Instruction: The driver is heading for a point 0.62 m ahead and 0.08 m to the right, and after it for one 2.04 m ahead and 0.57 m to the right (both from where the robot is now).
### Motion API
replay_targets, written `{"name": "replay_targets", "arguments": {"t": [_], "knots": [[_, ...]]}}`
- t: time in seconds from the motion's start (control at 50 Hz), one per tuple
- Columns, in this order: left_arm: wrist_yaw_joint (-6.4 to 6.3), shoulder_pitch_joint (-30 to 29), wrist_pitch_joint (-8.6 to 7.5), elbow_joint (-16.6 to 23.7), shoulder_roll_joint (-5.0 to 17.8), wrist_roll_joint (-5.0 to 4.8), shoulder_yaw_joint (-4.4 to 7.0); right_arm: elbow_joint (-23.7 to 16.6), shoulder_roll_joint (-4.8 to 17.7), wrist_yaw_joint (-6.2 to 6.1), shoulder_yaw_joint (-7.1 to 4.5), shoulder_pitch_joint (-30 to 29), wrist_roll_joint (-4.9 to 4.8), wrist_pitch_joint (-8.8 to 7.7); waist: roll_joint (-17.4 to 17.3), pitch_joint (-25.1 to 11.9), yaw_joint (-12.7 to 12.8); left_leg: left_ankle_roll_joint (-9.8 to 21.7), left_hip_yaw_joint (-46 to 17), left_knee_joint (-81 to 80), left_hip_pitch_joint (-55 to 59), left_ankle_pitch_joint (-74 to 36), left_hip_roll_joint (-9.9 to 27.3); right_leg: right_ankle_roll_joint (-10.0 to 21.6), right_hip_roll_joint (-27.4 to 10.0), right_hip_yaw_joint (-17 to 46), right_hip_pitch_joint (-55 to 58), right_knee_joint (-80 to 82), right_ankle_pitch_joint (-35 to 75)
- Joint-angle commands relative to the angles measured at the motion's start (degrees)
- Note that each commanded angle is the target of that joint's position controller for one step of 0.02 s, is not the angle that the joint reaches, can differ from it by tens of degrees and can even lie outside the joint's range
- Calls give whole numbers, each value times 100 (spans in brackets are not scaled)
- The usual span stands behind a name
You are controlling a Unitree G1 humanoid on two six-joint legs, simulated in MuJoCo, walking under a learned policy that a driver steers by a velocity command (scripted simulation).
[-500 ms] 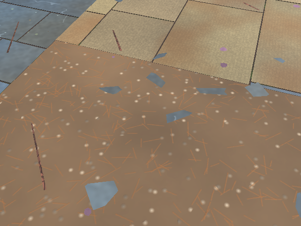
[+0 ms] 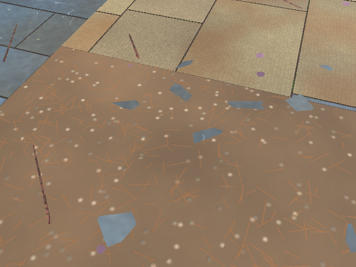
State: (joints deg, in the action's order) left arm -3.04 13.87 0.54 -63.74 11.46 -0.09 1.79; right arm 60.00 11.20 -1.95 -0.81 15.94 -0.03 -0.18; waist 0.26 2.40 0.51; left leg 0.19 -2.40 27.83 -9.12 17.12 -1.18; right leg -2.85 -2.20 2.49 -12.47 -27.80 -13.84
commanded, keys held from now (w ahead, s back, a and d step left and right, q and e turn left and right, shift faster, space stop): no key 0.20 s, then w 0.80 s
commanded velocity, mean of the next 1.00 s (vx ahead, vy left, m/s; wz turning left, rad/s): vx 0.28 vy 0.00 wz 0.00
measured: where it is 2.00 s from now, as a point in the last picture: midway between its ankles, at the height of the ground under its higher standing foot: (187, 229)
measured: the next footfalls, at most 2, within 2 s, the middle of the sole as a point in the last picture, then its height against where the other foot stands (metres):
left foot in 0.90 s outside the picture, level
right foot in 1.40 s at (217, 222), level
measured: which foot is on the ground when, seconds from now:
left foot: down 0.00-0.44, up 0.46-0.88, down 0.90-1.00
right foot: down 0.00-0.90, up 0.92-1.00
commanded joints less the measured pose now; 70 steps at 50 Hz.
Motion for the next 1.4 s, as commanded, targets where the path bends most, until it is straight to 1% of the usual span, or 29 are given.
{"name": "replay_targets", "arguments": {"t": [0.02, 0.2, 0.26, 0.3, 0.34, 0.38, 0.42, 0.44, 0.46, 0.48, 0.5, 0.52, 0.58, 0.68, 0.78, 0.84, 0.88, 0.9, 0.92, 0.94, 0.96, 0.98, 1.0, 1.06, 1.12, 1.22, 1.3, 1.36, 1.4], "knots": [[-15, 281, -30, 80, 549, -1, 70, -71, 542, -16, -80, 318, -2, -33, -31, 114, -6, 72, -67, -605, -455, -809, 123, 102, 80, -145, 170, 342, 700], [-12, 405, -32, 35, 483, -6, 31, 50, 480, -23, -45, 444, -8, -29, -23, 146, -16, 55, -31, -590, -488, -766, 112, 124, 102, -151, 125, 333, 668], [-35, 514, -23, -7, 434, -59, 31, 88, 657, -70, -108, 559, -76, 11, -263, 253, -55, 300, -157, -750, -717, 1867, 92, 240, 458, -517, -196, -89, -1507], [-8, 311, -133, 148, 371, -54, 17, 26, 853, -70, -174, 698, -128, -43, -571, 688, -171, 654, -905, -1150, -931, 3067, 604, 359, 464, -537, -881, -569, -1969], [100, 190, -342, 280, 146, -74, -37, 38, 1130, -37, -291, 901, -183, -154, -1161, 774, -254, 1151, -2141, -1688, -857, 3320, 1477, 411, 339, -566, -1164, -1561, -1169], [210, 374, -509, 306, 151, -156, -28, -126, 1050, -10, -284, 483, -189, -218, -1114, 923, 20, 1252, -2293, -1726, -1180, 2956, 1670, 662, 129, -416, -920, -1395, -1226], [244, 1263, -588, -6, 201, -155, 28, -366, 899, 29, -240, -147, -249, -232, -680, 876, 508, 804, -1274, -910, -1854, 2009, 988, 774, 254, -421, 607, 143, -809], [241, 1954, -598, -200, 555, -94, 144, -454, 623, 55, -170, -278, -193, -282, 289, 533, 685, 485, -433, 680, -2357, 1046, 417, 861, -395, 683, 1494, 677, -862], [320, 2687, -648, -261, 1375, -108, 338, -689, 393, 27, -123, -320, -172, -392, 1841, 184, 817, 206, 355, 2471, -3246, 1060, -228, 1546, -1636, 3091, 2092, 1714, -1636], [355, 2444, -731, -185, 1145, 7, 229, -721, 515, 38, -149, -300, -248, -497, 1419, 275, 570, 287, -208, 3664, -3652, 1372, -41, 1857, -2106, 4135, 1853, 2013, -1923], [355, 1918, -783, -3, 825, -11, 142, -700, 547, 98, -153, -244, -302, -566, 808, 642, 320, 412, -368, 4209, -3980, 907, 261, 1770, -2025, 3581, 1670, 1928, -1649], [380, 1601, -799, 132, 668, -40, 90, -620, 532, 149, -156, -175, -272, -615, 542, 631, 215, 495, -308, 4246, -3993, 357, 460, 1583, -1702, 2804, 1611, 1924, -1275], [381, 1617, -688, 178, 332, -11, -39, -670, 744, 238, -299, -502, -156, -653, 516, 456, 201, 447, 39, 3480, -3733, -525, 733, 1165, -1070, 1228, 1707, 1967, 732], [198, 1792, -552, 306, 676, 49, -21, -1124, 272, 329, -136, -1662, -137, -561, 408, 560, 356, 103, 448, 1716, -3352, -1299, 558, 1249, -870, 451, 1190, 2178, 1606], [153, 1948, -565, 294, 883, -77, 80, -1464, 484, 428, -101, -2382, -195, -567, 555, 773, 340, 227, 491, 572, -2695, -1785, 381, 1260, -1101, 233, 1171, 2324, 1703], [155, 1741, -507, 354, 1020, -61, 162, -1479, 797, 470, -224, -2048, -180, -619, 659, 332, -61, 504, 556, 348, -1952, -1498, 155, 1080, -1250, 45, 1746, 1560, 3667], [169, 1553, -411, 450, 1027, 14, 168, -1021, 1209, 408, -472, -470, -211, -592, 743, -697, -861, 784, 724, 374, 83, -1372, -152, 841, -951, -242, 1436, -318, 5179], [191, 1503, -409, 612, 882, 90, 89, -786, 1580, 342, -589, 587, -154, -552, 263, -1433, -1221, 1127, -452, 443, 1883, -922, 832, 676, -673, -343, 77, -2083, 3622], [285, 2328, -538, 650, -142, 39, -171, -626, 1972, 379, -650, 1069, -57, -534, -1502, -2521, -691, 2161, -3552, -467, 3616, 683, 2361, 324, 535, -156, -1924, -4305, -978], [313, 1873, -725, 637, 365, -135, -57, -618, 1408, 393, -493, 817, -83, -547, -1177, -2209, -843, 1980, -4320, -1294, 3240, 1132, 2252, 472, 425, 615, -2563, -5119, -1696], [317, 1209, -830, 899, 757, -304, 60, -701, 1141, 383, -411, 185, -100, -585, -978, -1142, -661, 1670, -3376, -1361, 2338, 734, 2096, 596, 117, 454, -3030, -5271, -1299], [269, 843, -871, 996, 843, -292, 78, -838, 965, 394, -348, -379, -77, -625, -325, -742, -448, 1510, -2562, -1471, 1364, -114, 1914, 640, -217, 348, -2744, -5007, -714], [217, 705, -840, 1000, 839, -206, 142, -868, 798, 428, -300, -664, -10, -659, -109, -471, -243, 1400, -1913, -1594, 581, -810, 1688, 630, -416, 257, -2420, -4675, -383], [188, 1086, -558, 905, 459, -194, 164, -678, 604, 431, -248, -655, 36, -717, -377, -278, 135, 1301, -863, -2036, -329, -1134, 1379, 619, -672, 270, -1766, -4134, -173], [171, 489, -444, 1180, 560, -148, 220, -500, 870, 318, -299, -380, 71, -757, -322, 79, 101, 1323, -368, -2311, -446, -1343, 1403, 514, -713, 362, -2403, -3574, 427], [309, -487, -540, 1562, 457, -48, 181, -507, 1005, 141, -264, -299, 105, -699, -216, 193, -86, 965, 778, -2100, -319, -3089, 1074, 469, -361, -24, -2246, -1541, 2060], [495, -1123, -501, 1969, 428, -22, 128, -416, 1202, 5, -272, 91, 7, -508, -269, 45, -318, 849, 1026, -1459, 495, -3955, 1280, 464, -155, -439, -2149, -809, 2085], [627, -772, -479, 2135, 728, -7, 244, -513, 1382, -83, -353, -36, -75, -285, -471, -269, -43, 686, 1038, -430, 1098, -5104, 1496, 713, 139, -638, -1825, -629, 1063], [630, 360, -519, 1910, 1218, -17, 485, -693, 1356, -117, -362, -179, -74, -172, -223, -844, 497, 348, 1221, 1433, 873, -4843, 1109, 1011, 491, -661, -437, 184, 1697]]}}
Velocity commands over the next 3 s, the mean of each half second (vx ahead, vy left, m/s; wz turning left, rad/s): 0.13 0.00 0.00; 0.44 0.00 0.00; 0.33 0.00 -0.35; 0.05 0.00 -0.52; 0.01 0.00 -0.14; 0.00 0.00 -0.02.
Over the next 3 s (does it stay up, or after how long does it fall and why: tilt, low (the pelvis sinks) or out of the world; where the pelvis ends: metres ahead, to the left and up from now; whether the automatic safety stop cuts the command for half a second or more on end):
stays up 0.63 -0.01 0.00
